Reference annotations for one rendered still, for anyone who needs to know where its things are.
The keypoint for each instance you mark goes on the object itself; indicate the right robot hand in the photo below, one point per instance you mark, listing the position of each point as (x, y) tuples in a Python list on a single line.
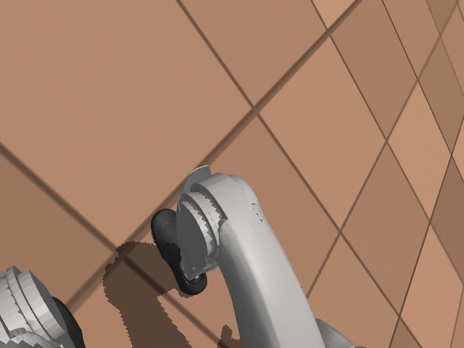
[(333, 338)]

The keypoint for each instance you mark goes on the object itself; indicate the left robot foot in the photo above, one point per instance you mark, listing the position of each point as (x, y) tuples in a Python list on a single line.
[(73, 328)]

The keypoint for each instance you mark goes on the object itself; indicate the right robot foot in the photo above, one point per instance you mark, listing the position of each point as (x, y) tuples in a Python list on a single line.
[(163, 231)]

